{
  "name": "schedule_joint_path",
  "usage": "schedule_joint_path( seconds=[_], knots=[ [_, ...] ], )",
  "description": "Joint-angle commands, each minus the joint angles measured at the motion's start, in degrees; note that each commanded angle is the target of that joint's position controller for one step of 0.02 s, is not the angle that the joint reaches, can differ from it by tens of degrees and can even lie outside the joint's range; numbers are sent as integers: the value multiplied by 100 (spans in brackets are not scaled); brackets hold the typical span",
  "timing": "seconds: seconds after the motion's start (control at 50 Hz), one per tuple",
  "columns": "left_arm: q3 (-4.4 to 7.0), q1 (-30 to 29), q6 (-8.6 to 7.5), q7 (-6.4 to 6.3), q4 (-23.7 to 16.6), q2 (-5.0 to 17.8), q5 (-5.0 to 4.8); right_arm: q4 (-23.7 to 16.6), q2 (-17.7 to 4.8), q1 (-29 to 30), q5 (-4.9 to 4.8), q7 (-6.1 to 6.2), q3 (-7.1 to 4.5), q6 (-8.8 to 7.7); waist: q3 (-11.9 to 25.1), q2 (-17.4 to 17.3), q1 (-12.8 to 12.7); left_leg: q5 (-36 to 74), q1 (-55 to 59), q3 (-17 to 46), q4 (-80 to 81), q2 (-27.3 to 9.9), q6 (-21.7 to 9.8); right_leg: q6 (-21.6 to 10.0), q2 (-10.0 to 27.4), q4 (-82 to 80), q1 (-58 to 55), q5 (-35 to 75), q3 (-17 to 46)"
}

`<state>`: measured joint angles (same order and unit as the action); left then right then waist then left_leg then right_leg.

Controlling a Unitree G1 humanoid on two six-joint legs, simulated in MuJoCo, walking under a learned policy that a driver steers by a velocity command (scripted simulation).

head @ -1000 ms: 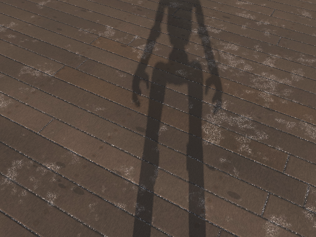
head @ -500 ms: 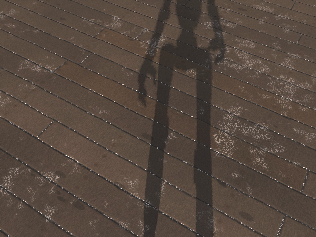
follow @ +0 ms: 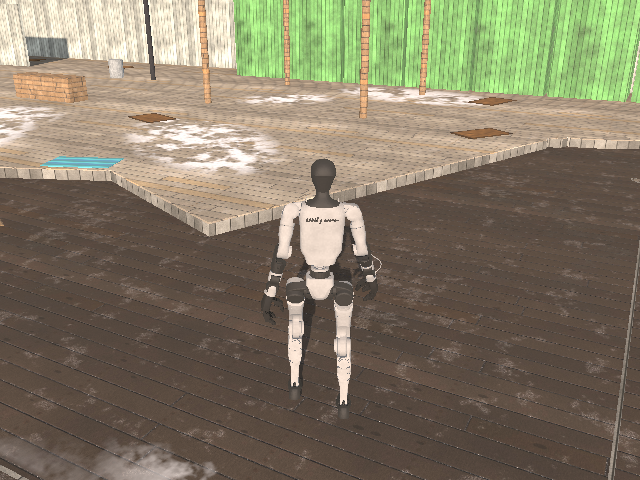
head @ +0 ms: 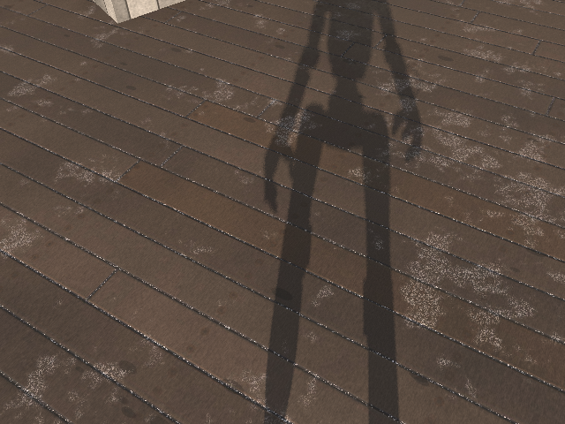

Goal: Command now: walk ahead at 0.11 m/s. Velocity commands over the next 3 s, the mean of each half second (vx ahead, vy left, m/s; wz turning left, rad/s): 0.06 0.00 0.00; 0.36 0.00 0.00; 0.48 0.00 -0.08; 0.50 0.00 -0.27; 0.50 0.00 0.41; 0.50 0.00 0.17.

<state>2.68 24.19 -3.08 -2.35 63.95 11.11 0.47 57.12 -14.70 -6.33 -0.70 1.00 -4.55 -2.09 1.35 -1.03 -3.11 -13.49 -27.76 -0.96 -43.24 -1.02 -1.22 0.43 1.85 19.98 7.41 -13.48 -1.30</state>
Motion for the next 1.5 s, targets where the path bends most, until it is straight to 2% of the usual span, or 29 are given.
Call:
schedule_joint_path(
  seconds=[0.02, 0.06, 0.1, 0.12, 0.14, 0.2, 0.36, 0.42, 0.46, 0.52, 0.58, 0.62, 0.64, 0.66, 0.68, 0.72, 0.84, 0.92, 0.96, 1.0, 1.02, 1.04, 1.06, 1.08, 1.1, 1.14, 1.2, 1.3, 1.5],
  knots=[
    [89, -119, -44, 28, -221, 817, -5, -320, 42, 552, -11, -36, 120, -53, -357, 968, 72, 52, 577, -296, 1027, 149, 66, -858, 833, -445, 376, 1185, 597],
    [119, -48, -30, 46, -207, 912, -103, -210, -203, 228, 4, -15, 82, -12, -223, 787, 227, 626, 1360, -286, 1942, 229, -47, -750, 800, -115, 445, 1215, 714],
    [121, 73, -81, 37, -228, 817, 1, -109, -806, -415, 64, 81, -36, 37, 340, 146, 304, 3212, 2739, 602, 1854, -630, -264, -301, 409, 601, 882, 864, 358],
    [-2, 569, -110, 20, -121, 183, 23, -58, -863, -421, 68, 96, -5, 87, 640, -658, 44, 3975, 3353, 860, 1480, -1019, -811, 8, 60, 831, 1487, -143, 20],
    [-56, 401, -60, -39, -169, 62, 0, 22, -459, -420, 38, 48, 88, 122, 776, -779, 153, 3075, 2885, 1149, 1678, -1156, -1076, 183, 104, 901, 1128, -420, -34],
    [35, 37, 123, -126, -220, 458, -36, -95, -413, 108, 83, -44, 131, 105, 171, -378, 84, 2418, 2041, 868, 1738, -635, -729, 248, 44, 803, 855, 15, -77],
    [46, -92, 266, -104, -64, 473, -46, 68, -350, 50, -3, -36, 111, 99, 258, 53, 161, 3336, 2122, 502, 1401, -343, -577, 267, 138, 643, 373, 596, -96],
    [46, -199, 325, -112, -34, 413, -35, 89, -280, 139, 8, -14, 115, 150, 83, 67, 158, 2482, 1921, 462, 1535, -291, -551, 247, 122, 542, 345, 237, -140],
    [50, -187, 348, -116, 7, 360, -66, 182, -381, -26, -50, 18, 56, 203, -17, -33, 212, 51, 1797, 513, 1783, -227, -591, 152, -62, 722, 502, -908, -381],
    [40, -523, 254, -113, -215, 288, -102, 228, -646, -401, -64, 44, -55, 188, -572, -543, 404, -3267, 1374, 1658, 2690, -846, -910, -118, -172, 1489, 1276, -1586, -451],
    [33, -288, 57, -13, -211, 196, -127, 176, -712, -339, -50, 39, -93, 45, -672, -874, 204, -3558, 745, 2472, 3129, -1318, -1087, -566, -49, 1673, 857, -1400, -172],
    [79, 638, -47, 11, 59, 348, -117, -271, -425, 891, -134, 8, -9, -11, -855, -258, -476, -2645, -474, 1055, 2181, -585, -477, -1051, 358, 114, -308, -1692, 454],
    [249, 1110, -136, 6, 206, 1014, -122, -561, 26, 1347, -190, -16, 95, -133, -902, 1192, -571, -1367, -1172, -367, 348, 328, 40, -1413, 1256, -874, -893, -2612, 2015],
    [342, 1040, -192, 21, 129, 1344, -110, -648, -172, 1396, -191, -35, 74, -248, -1159, 1774, -558, -1449, -2055, -261, -431, 218, -24, -1638, 2087, -1312, -1184, -2172, 3269],
    [263, 915, -260, 13, 65, 1002, -33, -590, -417, 1256, -172, -60, -6, -311, -1232, 1220, -383, -1431, -2478, 78, -1188, -56, -99, -1534, 2120, -1167, -1366, -1545, 3153],
    [151, 740, -314, 120, -86, 595, -104, -338, -334, 735, -136, -129, -6, -356, -975, 598, -151, -952, -2776, 115, -1778, -265, -258, -1157, 1712, -972, -1826, -139, 2325],
    [125, 526, -209, 110, -321, 719, -41, -596, 55, 1390, -92, -299, 138, -315, -1047, 781, -137, 745, -1072, -327, 63, -183, -99, -900, 1064, -1420, -503, 747, 685],
    [196, 752, -217, 113, -266, 842, -153, -819, -177, 1702, -124, -365, 142, -275, -1139, 896, -105, 740, -499, -435, 810, -43, -272, -888, 1260, -1360, -659, 1257, 479],
    [258, 564, -213, 121, -293, 1038, -169, -810, -455, 1244, -123, -356, 30, -286, -819, 1096, 291, 634, 366, -458, 1026, 109, -450, -777, 1411, -742, -755, 2813, 418],
    [230, 365, -183, 105, -382, 978, -127, -341, -892, -439, -155, -291, -237, -258, 255, 953, 1129, 662, 2573, -563, 1044, 330, -708, -488, 1024, 1243, -223, 4335, -43],
    [154, 307, -183, 118, -555, 805, -16, -136, -1353, -1504, -94, -206, -368, -228, 1071, 98, 1487, 132, 4378, 1008, 1112, -922, -1063, -266, 679, 3266, 1269, 2476, -155],
    [-62, 890, -316, 151, -647, -110, -145, -21, -1566, -1831, 29, -256, -326, -227, 2067, -1577, 992, -1687, 5335, 4071, 2493, -2215, -1856, -48, -391, 5153, 2746, -1752, 331],
    [72, 338, -450, 163, -680, 384, -325, -41, -1086, -1421, -6, -296, -183, -294, 1442, -1114, 1072, -2005, 4697, 4375, 3033, -2088, -1642, -190, -187, 5992, 3324, -1724, 971],
    [152, -145, -506, 162, -877, 657, -402, -141, -788, -864, -41, -310, -87, -349, 612, -826, 905, -1550, 3893, 3465, 3027, -1981, -1415, -351, 129, 6130, 3702, -1264, 753],
    [180, -353, -522, 113, -875, 729, -297, -254, -594, -421, -13, -345, -13, -405, 284, -176, 697, -205, 2983, 2608, 2950, -1741, -1208, -432, 455, 5842, 3278, -713, 682],
    [253, -244, -369, 36, -908, 543, -208, -226, -388, -36, 117, -379, 52, -456, 82, -255, 266, -162, 1791, 1870, 3338, -1397, -1159, -485, 785, 5377, 2634, -164, 636],
    [288, -376, -185, 18, -1016, 463, -222, -73, -373, -244, 75, -275, 90, -470, -306, -311, 112, -37, 1313, 1267, 3736, -1168, -1186, -418, 863, 4701, 2669, -3, 550],
    [327, -1559, -183, 97, -1427, 578, -79, 68, -534, -971, 89, -81, 96, -414, -490, -74, 360, 773, 1950, 857, 3840, -1040, -1090, -178, 776, 3222, 3676, 1459, 383],
    [83, -3023, -240, 543, -2110, 485, -224, 217, -805, -1687, 41, -14, 12, -261, -766, -108, 757, 2089, 3485, -282, 3303, -1468, -782, -508, 288, 1293, 3571, 1395, 11]
  ],
)
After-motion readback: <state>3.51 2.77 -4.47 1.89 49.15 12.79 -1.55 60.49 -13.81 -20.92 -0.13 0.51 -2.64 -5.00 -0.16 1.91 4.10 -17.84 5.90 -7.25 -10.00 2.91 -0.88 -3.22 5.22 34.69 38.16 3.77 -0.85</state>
